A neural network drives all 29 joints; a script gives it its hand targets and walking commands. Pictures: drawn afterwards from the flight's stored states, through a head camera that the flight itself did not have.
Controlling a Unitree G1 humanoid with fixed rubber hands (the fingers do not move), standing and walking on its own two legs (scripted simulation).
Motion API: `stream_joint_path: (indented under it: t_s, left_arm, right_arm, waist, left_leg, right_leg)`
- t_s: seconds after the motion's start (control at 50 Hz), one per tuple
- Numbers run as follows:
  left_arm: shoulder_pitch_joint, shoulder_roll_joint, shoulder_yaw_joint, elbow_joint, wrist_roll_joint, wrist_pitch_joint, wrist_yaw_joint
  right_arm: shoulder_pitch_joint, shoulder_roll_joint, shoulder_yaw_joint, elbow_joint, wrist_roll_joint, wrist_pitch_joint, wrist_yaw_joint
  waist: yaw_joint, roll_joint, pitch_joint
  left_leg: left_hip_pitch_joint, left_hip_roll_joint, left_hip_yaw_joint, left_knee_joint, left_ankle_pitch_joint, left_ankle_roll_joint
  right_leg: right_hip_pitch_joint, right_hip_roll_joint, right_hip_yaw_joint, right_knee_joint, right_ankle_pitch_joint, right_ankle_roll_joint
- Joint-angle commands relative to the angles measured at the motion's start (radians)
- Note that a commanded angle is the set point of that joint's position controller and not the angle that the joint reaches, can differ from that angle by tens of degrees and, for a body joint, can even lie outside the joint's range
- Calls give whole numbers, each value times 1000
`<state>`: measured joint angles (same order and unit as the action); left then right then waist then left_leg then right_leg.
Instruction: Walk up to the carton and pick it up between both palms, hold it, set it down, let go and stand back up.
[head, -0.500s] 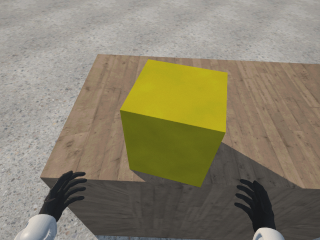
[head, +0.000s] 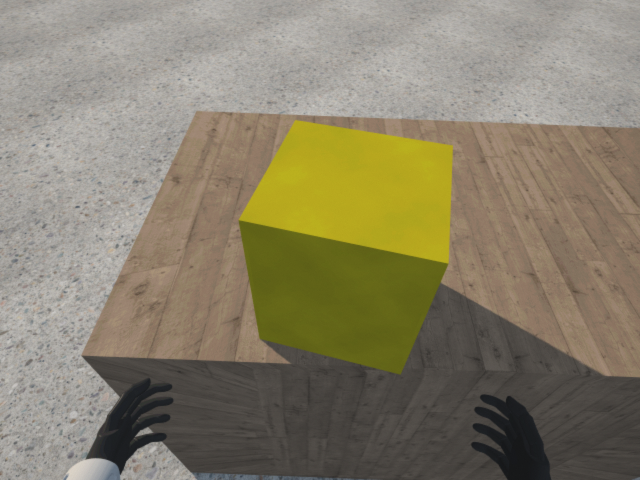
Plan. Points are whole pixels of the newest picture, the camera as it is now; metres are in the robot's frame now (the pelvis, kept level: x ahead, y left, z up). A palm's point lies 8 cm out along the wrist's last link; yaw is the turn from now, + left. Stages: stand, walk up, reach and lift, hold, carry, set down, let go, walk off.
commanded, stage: set down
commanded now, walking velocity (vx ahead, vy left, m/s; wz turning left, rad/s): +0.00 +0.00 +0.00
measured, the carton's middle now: (348, 249) +0.40 -0.02 +0.07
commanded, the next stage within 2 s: let go in 0.58 s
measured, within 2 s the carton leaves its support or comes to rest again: neither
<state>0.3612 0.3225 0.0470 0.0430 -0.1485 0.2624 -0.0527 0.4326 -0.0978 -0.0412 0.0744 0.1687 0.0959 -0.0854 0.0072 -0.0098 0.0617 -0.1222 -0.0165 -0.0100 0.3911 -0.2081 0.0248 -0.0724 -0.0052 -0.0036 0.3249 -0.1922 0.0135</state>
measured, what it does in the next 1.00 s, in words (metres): stands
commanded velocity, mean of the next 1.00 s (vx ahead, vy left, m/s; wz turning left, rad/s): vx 0.00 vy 0.00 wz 0.00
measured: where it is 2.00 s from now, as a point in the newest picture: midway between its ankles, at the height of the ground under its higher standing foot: outside the picture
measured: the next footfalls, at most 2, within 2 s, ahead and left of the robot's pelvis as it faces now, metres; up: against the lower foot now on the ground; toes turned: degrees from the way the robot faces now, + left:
none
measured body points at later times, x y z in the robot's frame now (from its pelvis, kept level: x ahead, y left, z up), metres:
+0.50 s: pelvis +0.00 +0.00 +0.00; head +0.00 +0.01 +0.45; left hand +0.16 +0.25 -0.06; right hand +0.16 -0.23 -0.06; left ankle +0.01 +0.10 -0.75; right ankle -0.01 -0.13 -0.75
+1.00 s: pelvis +0.01 -0.01 +0.00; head +0.01 +0.00 +0.45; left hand +0.17 +0.24 -0.08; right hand +0.16 -0.24 -0.08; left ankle +0.01 +0.10 -0.75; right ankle -0.01 -0.13 -0.75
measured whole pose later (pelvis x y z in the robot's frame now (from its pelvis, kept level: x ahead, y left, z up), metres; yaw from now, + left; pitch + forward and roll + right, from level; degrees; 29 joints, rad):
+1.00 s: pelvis +0.01 -0.01 +0.00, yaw +0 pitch -4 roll +0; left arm 0.25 0.26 0.01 0.44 -0.06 0.15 0.01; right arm 0.24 -0.18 -0.05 0.64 0.07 -0.17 0.03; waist 0.01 0.00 0.06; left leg -0.11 -0.02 -0.01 0.39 -0.22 0.02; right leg -0.07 0.00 0.00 0.36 -0.22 0.01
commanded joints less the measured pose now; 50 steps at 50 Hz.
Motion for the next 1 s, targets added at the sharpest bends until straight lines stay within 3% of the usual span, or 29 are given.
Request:
stream_joint_path:
  t_s: [0.0,0.04,0.06,0.1,0.14,0.16,0.2,0.22,0.24,0.28,0.3,0.32,0.36,0.38,0.42,0.48,0.56,0.7,0.72,0.8,0.82,0.86,0.88,0.98]
  left_arm:
    - [-87,20,-54,-92,46,-90,34]
    - [-74,33,-51,-108,27,-108,32]
    - [-65,26,-52,-18,36,-106,27]
    - [-100,-6,-56,30,63,-97,35]
    - [-121,-7,-57,7,71,-105,47]
    - [-118,5,-58,-1,57,-117,46]
    - [-107,-3,-70,35,62,-121,49]
    - [-107,3,-70,-13,52,-134,54]
    - [-109,-23,-74,61,73,-124,57]
    - [-108,-17,-75,63,64,-136,59]
    - [-121,-37,-76,99,83,-130,65]
    - [-133,-9,-70,57,67,-143,64]
    - [-108,-19,-79,95,76,-149,62]
    - [-137,-57,-87,156,100,-128,75]
    - [-169,-32,-81,143,95,-136,77]
    - [-177,-14,-74,153,69,-158,70]
    - [-194,-31,-75,203,101,-154,71]
    - [-212,-53,-62,297,131,-159,73]
    - [-210,-46,-61,265,120,-164,74]
    - [-220,-63,-63,307,140,-166,80]
    - [-226,-47,-53,300,125,-171,74]
    - [-238,-62,-62,330,139,-168,79]
    - [-250,-43,-55,286,128,-179,78]
    - [-240,-57,-58,313,146,-178,81]
  right_arm:
    - [-121,-113,-47,-58,-99,-80,37]
    - [-104,-106,-42,-90,-105,-101,30]
    - [-101,-101,-40,-16,-124,-95,31]
    - [-143,-107,-28,63,-123,-99,48]
    - [-168,-130,-46,80,-125,-101,59]
    - [-167,-133,-48,62,-133,-113,56]
    - [-171,-129,-46,112,-136,-131,62]
    - [-174,-140,-54,89,-130,-146,64]
    - [-194,-151,-50,174,-145,-150,75]
    - [-192,-154,-46,166,-151,-166,76]
    - [-220,-165,-52,235,-154,-165,87]
    - [-212,-148,-42,182,-146,-179,82]
    - [-199,-145,-41,244,-147,-191,80]
    - [-258,-186,-47,324,-165,-190,105]
    - [-261,-172,-46,276,-171,-207,102]
    - [-257,-155,-42,297,-179,-223,92]
    - [-284,-173,-43,377,-178,-241,102]
    - [-313,-204,-36,455,-196,-277,120]
    - [-321,-195,-37,442,-191,-284,119]
    - [-329,-224,-38,506,-193,-295,131]
    - [-326,-211,-37,471,-193,-301,124]
    - [-338,-220,-39,524,-201,-297,132]
    - [-336,-211,-36,479,-194,-306,127]
    - [-325,-223,-36,525,-192,-308,129]
  waist:
    - [8,150,-35]
    - [2,103,-69]
    - [-4,106,-36]
    - [5,149,-18]
    - [9,156,-3]
    - [2,131,-12]
    - [-6,142,-26]
    - [4,144,-43]
    - [-1,152,-34]
    - [1,123,-38]
    - [3,166,-9]
    - [4,145,-42]
    - [-2,147,-27]
    - [4,183,-7]
    - [-1,143,-28]
    - [-10,95,-29]
    - [-6,139,-30]
    - [3,106,-55]
    - [8,101,-71]
    - [7,125,-65]
    - [4,85,-66]
    - [0,111,-53]
    - [7,91,-67]
    - [-4,115,-57]
  left_leg:
    - [74,62,41,-106,161,-95]
    - [90,55,52,-91,199,-86]
    - [81,56,48,-95,176,-87]
    - [76,56,54,-108,145,-88]
    - [57,65,43,-122,113,-93]
    - [53,67,47,-125,108,-87]
    - [65,65,44,-115,120,-92]
    - [61,68,44,-114,147,-94]
    - [82,66,41,-108,163,-98]
    - [80,65,45,-102,171,-94]
    - [76,70,37,-109,159,-100]
    - [63,61,46,-105,147,-97]
    - [74,67,40,-106,177,-101]
    - [64,72,31,-120,117,-105]
    - [42,64,41,-124,56,-88]
    - [48,55,56,-101,116,-84]
    - [72,57,50,-98,131,-90]
    - [122,48,63,-69,190,-87]
    - [107,47,58,-68,194,-88]
    - [118,51,57,-69,190,-96]
    - [118,43,65,-60,193,-85]
    - [119,47,58,-56,189,-89]
    - [97,46,67,-69,159,-84]
    - [123,39,75,-51,225,-93]
  right_leg:
    - [-63,51,-16,-41,10,-58]
    - [-47,43,-10,-40,72,-50]
    - [-52,42,-9,-41,51,-49]
    - [-68,43,-18,-37,5,-55]
    - [-72,54,-23,-34,-25,-62]
    - [-61,52,-22,-34,-5,-59]
    - [-56,48,-21,-35,8,-59]
    - [-56,50,-21,-25,40,-59]
    - [-85,57,-33,-26,20,-65]
    - [-75,52,-28,-29,28,-60]
    - [-97,58,-37,-26,2,-68]
    - [-70,48,-23,-23,21,-60]
    - [-57,51,-27,-25,48,-57]
    - [-100,63,-48,-23,-46,-73]
    - [-74,52,-40,-15,-40,-62]
    - [-74,40,-30,-17,15,-54]
    - [-93,37,-37,-14,12,-60]
    - [-115,42,-50,-18,18,-59]
    - [-103,39,-47,-18,32,-59]
    - [-120,49,-57,-12,12,-60]
    - [-112,43,-51,-23,32,-56]
    - [-134,47,-55,-18,14,-61]
    - [-119,45,-54,-12,10,-53]
    - [-129,45,-54,-16,43,-55]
